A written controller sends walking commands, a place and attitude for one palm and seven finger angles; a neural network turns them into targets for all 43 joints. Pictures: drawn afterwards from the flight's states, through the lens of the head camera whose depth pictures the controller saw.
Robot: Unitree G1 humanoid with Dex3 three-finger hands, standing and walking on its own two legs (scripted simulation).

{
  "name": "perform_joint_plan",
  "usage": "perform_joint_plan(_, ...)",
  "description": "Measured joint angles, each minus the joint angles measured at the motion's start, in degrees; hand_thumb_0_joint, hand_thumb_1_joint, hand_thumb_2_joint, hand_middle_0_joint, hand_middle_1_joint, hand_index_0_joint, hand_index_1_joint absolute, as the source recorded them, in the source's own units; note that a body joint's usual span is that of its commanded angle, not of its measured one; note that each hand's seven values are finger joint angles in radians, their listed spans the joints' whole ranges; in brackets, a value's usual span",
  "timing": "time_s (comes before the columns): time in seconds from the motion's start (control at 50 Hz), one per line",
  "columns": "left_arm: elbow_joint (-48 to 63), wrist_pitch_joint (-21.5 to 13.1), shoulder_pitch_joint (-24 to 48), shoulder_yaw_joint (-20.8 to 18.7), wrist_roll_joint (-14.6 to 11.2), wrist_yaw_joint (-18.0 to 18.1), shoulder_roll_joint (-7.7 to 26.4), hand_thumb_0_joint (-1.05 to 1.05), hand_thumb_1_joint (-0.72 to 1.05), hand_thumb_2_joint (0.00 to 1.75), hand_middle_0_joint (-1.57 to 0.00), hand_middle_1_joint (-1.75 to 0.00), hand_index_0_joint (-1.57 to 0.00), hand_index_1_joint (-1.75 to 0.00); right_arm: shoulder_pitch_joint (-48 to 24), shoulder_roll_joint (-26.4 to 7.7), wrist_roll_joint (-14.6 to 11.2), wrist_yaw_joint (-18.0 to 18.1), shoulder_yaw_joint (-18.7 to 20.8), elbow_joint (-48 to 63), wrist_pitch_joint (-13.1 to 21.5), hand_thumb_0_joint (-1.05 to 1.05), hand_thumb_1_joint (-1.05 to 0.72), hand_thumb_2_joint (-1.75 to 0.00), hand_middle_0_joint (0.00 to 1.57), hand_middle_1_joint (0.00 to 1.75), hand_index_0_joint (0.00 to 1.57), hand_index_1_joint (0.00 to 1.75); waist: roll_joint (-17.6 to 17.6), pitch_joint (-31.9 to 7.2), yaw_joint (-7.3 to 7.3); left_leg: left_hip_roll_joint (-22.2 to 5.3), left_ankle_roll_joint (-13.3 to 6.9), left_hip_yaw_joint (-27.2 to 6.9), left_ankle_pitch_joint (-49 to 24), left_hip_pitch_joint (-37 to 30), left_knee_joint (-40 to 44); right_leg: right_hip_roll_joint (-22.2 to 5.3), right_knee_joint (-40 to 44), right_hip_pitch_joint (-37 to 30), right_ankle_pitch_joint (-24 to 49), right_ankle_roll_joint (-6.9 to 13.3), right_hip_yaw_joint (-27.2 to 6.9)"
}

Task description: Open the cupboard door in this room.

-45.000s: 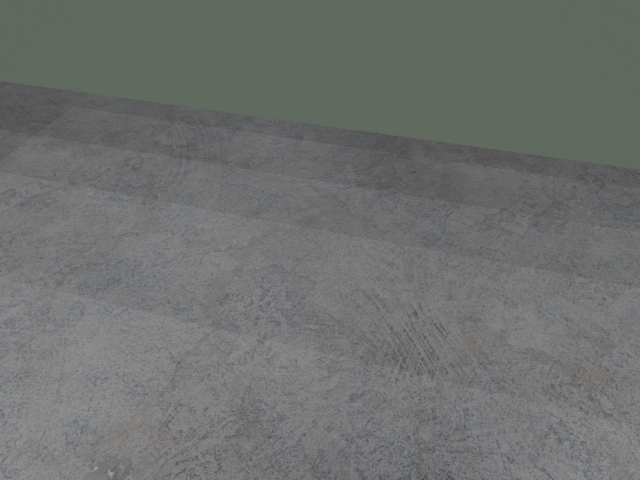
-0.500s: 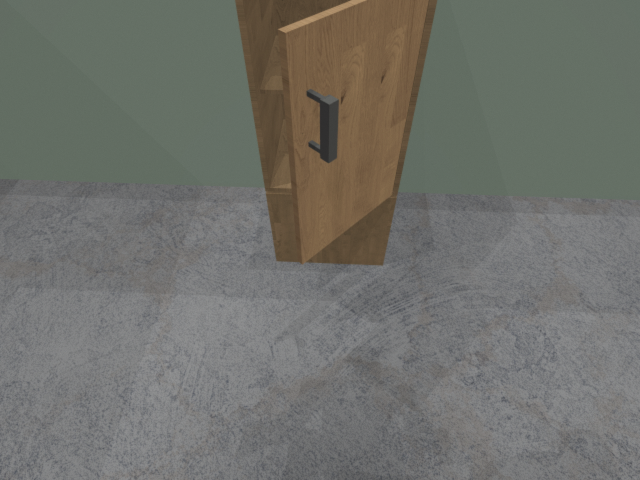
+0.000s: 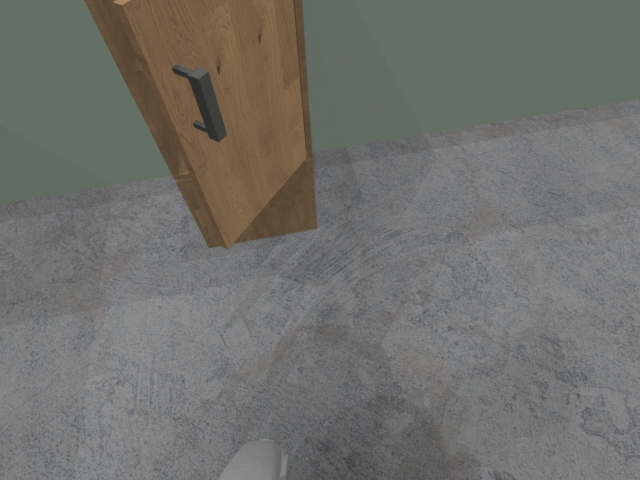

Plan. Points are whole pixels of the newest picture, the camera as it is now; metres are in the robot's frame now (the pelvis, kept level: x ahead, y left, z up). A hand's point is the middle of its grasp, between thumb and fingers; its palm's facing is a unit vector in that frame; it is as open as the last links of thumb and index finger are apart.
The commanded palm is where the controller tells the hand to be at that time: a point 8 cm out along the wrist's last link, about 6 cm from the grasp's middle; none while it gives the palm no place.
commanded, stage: walk to a spot facing it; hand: left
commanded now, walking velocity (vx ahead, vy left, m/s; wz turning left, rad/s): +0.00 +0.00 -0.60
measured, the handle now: (199, 103) +0.65 +0.26 +0.06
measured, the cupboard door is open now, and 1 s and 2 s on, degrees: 47 47 47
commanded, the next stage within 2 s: none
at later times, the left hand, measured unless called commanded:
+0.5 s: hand (175, 451) +0.15 +0.24 -0.17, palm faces -0.25 -0.94 -0.24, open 7.4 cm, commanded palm none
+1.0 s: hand (248, 400) +0.23 +0.14 -0.17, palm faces -0.58 -0.80 -0.16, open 7.4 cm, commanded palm none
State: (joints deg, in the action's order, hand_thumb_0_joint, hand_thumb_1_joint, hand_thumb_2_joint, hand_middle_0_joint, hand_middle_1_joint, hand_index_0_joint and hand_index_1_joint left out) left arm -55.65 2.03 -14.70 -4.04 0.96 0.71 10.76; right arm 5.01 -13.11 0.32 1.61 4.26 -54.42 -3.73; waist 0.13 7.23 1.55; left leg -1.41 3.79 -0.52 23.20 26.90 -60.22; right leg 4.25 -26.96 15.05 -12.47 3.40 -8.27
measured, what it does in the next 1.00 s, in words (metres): steps on the spot, turning right: left foot, then right foot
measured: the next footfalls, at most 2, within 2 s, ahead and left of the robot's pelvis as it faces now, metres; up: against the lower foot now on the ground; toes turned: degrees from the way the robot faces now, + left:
left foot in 0.22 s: +0.06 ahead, +0.17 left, +0.00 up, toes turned -9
right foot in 0.58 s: +0.00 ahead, -0.11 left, +0.00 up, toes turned -24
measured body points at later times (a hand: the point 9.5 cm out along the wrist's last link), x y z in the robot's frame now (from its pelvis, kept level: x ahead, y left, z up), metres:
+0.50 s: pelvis +0.00 +0.04 +0.00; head +0.05 +0.04 +0.44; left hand +0.17 +0.28 -0.15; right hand +0.00 -0.22 -0.14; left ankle +0.02 +0.17 -0.74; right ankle -0.03 -0.10 -0.70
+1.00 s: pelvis +0.05 +0.03 +0.00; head +0.09 +0.03 +0.44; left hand +0.26 +0.19 -0.16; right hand -0.08 -0.20 -0.13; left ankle +0.10 +0.13 -0.74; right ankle -0.04 -0.08 -0.67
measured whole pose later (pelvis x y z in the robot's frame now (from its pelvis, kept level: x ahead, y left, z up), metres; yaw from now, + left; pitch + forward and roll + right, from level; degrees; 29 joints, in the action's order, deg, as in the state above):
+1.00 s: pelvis +0.05 +0.03 +0.00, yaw -36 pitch +1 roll -2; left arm -53.5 3.2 -10.4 -5.1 1.8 -3.6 13.9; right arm 17.7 -12.0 2.4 1.1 1.8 -52.1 2.3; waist 1.3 2.7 -1.5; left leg -5.4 0.1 7.4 17.3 13.3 -29.8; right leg -0.1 -61.7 29.8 -23.2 -0.2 -0.5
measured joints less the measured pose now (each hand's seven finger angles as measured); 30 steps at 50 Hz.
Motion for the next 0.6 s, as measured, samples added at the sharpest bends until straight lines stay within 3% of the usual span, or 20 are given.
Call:
perform_joint_plan(0.14,0.57,0.3,-0.08,-0.73,0.53,-0.16,0.91,0.0,0.9,0.89,-0.2,-0.3,-0.2,-0.3,-2.49,1.03,-0.55,0.35,-0.34,2.11,0.91,0.01,-0.91,-0.9,0.2,0.3,0.2,0.3,1.67,-1.75,1.32,1.12,-0.54,-1.2,1.77,-4.3,12.85,1.36,0.74,0.47,1.01,-1.26,-4.62)
perform_joint_plan(0.2,0.91,0.81,0.28,-1.08,0.32,-0.26,1.88,0.0,0.9,0.89,-0.2,-0.3,-0.2,-0.3,-2.64,1.55,-0.8,0.45,-0.86,3.2,1.89,0.01,-0.91,-0.9,0.2,0.3,0.2,0.3,2.31,-2.64,1.13,1.61,-1.12,-1.2,-2.89,-8.51,23.97,2.23,-1.23,1.82,0.27,-2.51,-6.3)
perform_joint_plan(0.22,1.28,1.05,0.07,-1.13,0.11,-0.34,1.97,0.0,0.9,0.89,-0.2,-0.3,-0.2,-0.3,-2.03,1.21,-0.7,0.46,-1.1,3.87,2.45,0.01,-0.91,-0.9,0.2,0.3,0.2,0.3,1.36,-3.54,0.75,0.6,-1.93,-1.82,-4.28,-10.57,29.36,3.36,-2.91,2.98,-0.61,-2.92,-6.14)
perform_joint_plan(0.24,1.33,1.3,0.69,-1.19,-0.13,-0.55,2.29,0.0,0.9,0.89,-0.2,-0.3,-0.2,-0.3,-1.57,1.09,-0.34,0.63,-1.06,4.2,3.04,0.01,-0.91,-0.9,0.2,0.3,0.2,0.3,0.89,-3.67,0.23,0.11,-2.66,-2.06,-7.82,-10.53,30.59,3.57,-6.98,4.93,-5.35,-3.37,-4.76)
perform_joint_plan(0.28,1.64,1.78,2.56,-1.59,-0.06,-1.12,3.71,0.0,0.9,0.89,-0.2,-0.3,-0.2,-0.3,-0.7,1.77,0.53,0.86,-1.61,4.23,3.12,0.01,-0.91,-0.9,0.2,0.3,0.2,0.3,2.15,-2.42,0.58,0.15,-3.35,-0.68,-7.44,-10.68,28.72,1.85,-18.9,9.22,-13.42,-4.88,-0.71)
perform_joint_plan(0.34,2.77,1.69,4.11,-2.33,0.36,-2.01,5.29,0.01,0.91,0.9,-0.2,-0.3,-0.2,-0.3,1.81,2.42,1.37,0.75,-2.48,4.13,2.96,0.01,-0.91,-0.9,0.2,0.3,0.2,0.3,2.37,-1.98,0.88,-1.45,-3.3,0.96,-6.88,-12.28,30.25,-0.43,-32.88,14.32,-14.32,-6.34,4.33)
perform_joint_plan(0.38,3.62,1.76,4.83,-2.49,0.29,-2.46,5.78,0.01,0.91,0.9,-0.2,-0.3,-0.2,-0.3,3.29,2.42,1.62,0.72,-2.62,3.89,2.86,0.01,-0.9,-0.9,0.2,0.3,0.2,0.3,1.76,-1.72,0.83,-2.67,-3.14,2.0,-7.29,-13.17,31.44,-2.16,-35.67,15.45,-13.57,-6.89,6.4)
perform_joint_plan(0.46,4.42,1.84,5.67,-2.05,0.18,-3.14,5.87,0.0,0.91,0.9,-0.19,-0.3,-0.2,-0.3,5.49,1.63,1.77,0.46,-2.34,3.24,2.78,0.01,-0.9,-0.9,0.2,0.3,0.21,0.3,0.07,-1.14,0.07,-4.98,-2.57,5.02,-6.69,-14.33,31.46,-4.91,-27.52,12.66,-12.71,-6.9,9.45)
perform_joint_plan(0.54,4.35,1.68,6.37,-1.32,0.04,-3.53,5.64,0.0,0.91,0.9,-0.19,-0.3,-0.19,-0.3,7.64,0.22,1.57,-0.12,-1.77,2.73,2.6,0.01,-0.9,-0.9,0.2,0.3,0.21,0.3,-1.08,-0.97,-1.45,-6.81,-1.39,8.35,-4.09,-14.3,28.11,-5.33,-15.33,6.49,-9.56,-5.44,11.67)
perform_joint_plan(0.58,4.99,0.8,6.18,-0.87,0.18,-3.56,5.99,0.0,0.91,0.9,-0.19,-0.3,-0.2,-0.3,9.19,-0.53,1.07,-0.35,-1.41,2.68,2.24,0.01,-0.9,-0.9,0.2,0.3,0.21,0.3,-0.41,-1.75,-1.97,-6.98,-0.69,9.81,-1.74,-12.02,22.67,-5.83,-7.08,2.43,-2.39,-3.39,11.06)
perform_joint_plan(0.6,4.83,0.2,6.57,-0.79,0.19,-3.07,5.49,0.0,0.91,0.9,-0.19,-0.3,-0.2,-0.3,8.84,-1.31,0.72,-0.31,-1.14,2.22,1.65,0.01,-0.9,-0.9,0.2,0.3,0.21,0.3,-1.01,-1.32,-1.89,-7.01,-0.47,8.57,2.49,-9.78,17.02,-5.28,-8.11,3.19,-3.22,-2.75,10.37)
